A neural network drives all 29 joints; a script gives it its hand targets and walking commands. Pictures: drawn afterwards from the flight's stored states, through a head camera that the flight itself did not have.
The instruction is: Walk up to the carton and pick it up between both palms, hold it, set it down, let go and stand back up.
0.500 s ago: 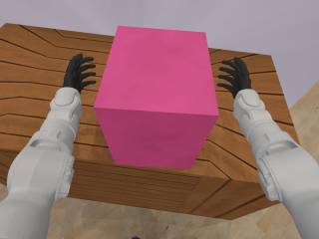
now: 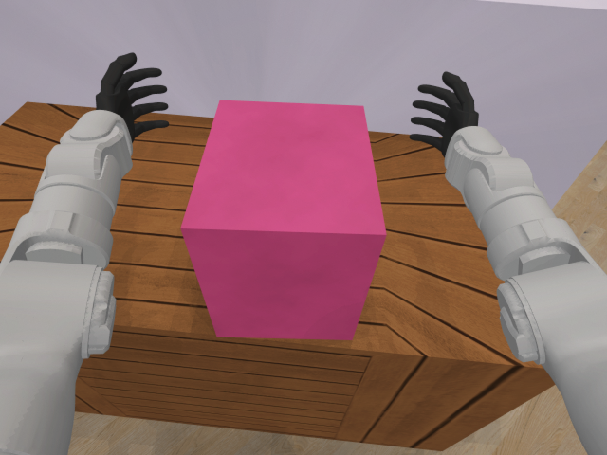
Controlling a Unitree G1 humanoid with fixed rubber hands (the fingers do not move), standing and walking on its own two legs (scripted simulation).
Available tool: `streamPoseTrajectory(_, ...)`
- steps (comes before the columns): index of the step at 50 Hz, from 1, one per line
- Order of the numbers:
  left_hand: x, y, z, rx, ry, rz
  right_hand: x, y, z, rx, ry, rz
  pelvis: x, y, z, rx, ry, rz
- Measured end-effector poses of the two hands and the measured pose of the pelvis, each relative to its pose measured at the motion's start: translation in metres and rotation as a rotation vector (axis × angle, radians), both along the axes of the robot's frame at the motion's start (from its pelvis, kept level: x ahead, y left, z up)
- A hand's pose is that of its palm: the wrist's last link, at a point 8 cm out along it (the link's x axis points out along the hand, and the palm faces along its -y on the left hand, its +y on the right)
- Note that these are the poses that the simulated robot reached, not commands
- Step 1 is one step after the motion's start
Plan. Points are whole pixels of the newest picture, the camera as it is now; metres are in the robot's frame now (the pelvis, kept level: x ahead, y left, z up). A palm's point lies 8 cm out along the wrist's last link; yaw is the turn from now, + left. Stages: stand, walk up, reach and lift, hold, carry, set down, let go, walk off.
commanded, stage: set down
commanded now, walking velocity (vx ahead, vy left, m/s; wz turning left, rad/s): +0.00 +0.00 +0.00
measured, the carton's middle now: (288, 224) +0.45 +0.03 +0.03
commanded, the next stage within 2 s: none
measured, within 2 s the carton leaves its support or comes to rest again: neither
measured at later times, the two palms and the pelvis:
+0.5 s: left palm (115, 150) +0.42 +0.24 +0.19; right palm (470, 165) +0.41 -0.19 +0.18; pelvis +0.00 +0.01 +0.00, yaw -1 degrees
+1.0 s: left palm (113, 239) +0.35 +0.25 +0.12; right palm (461, 244) +0.34 -0.19 +0.11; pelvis +0.00 +0.01 +0.00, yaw -1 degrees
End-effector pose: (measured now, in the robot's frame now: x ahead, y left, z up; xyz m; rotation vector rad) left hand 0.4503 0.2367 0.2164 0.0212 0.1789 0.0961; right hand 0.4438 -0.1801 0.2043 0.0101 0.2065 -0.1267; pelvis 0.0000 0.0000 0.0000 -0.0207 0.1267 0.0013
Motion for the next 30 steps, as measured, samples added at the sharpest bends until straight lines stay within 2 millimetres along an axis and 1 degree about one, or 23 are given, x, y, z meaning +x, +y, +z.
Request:
streamPoseTrajectory(5, -0.003, 0.003, 0.013, 0.000, 0.004, -0.003, -0.001, 0.004, 0.010, 0.017, 0.007, 0.008, 0.000, 0.001, 0.001, -0.002, -0.027, 0.008)
streamPoseTrajectory(10, -0.003, 0.005, 0.014, -0.006, 0.010, -0.003, -0.004, 0.003, 0.017, 0.019, 0.009, 0.006, 0.000, 0.002, 0.002, -0.003, -0.040, 0.005)
streamPoseTrajectory(14, -0.005, 0.003, 0.014, 0.000, 0.005, -0.012, -0.009, -0.002, 0.015, 0.020, 0.011, 0.000, 0.001, 0.004, 0.002, -0.004, -0.052, -0.001)
streamPoseTrajectory(18, -0.009, 0.001, 0.007, -0.010, 0.015, -0.024, -0.016, -0.008, 0.009, 0.007, 0.013, -0.005, 0.001, 0.004, 0.003, -0.003, -0.074, -0.009)
streamPoseTrajectory(20, -0.013, 0.002, 0.000, -0.006, 0.020, -0.026, -0.020, -0.010, 0.004, 0.013, 0.012, -0.005, 0.001, 0.005, 0.003, -0.002, -0.089, -0.013)
streamPoseTrajectory(24, -0.023, 0.003, -0.020, -0.008, 0.041, -0.029, -0.031, -0.013, -0.015, 0.016, 0.032, -0.002, 0.001, 0.006, 0.003, -0.001, -0.112, -0.016)
streamPoseTrajectory(30, -0.044, 0.009, -0.050, -0.005, 0.038, -0.017, -0.051, -0.007, -0.047, 0.037, 0.018, 0.016, 0.000, 0.006, 0.003, 0.002, -0.130, -0.019)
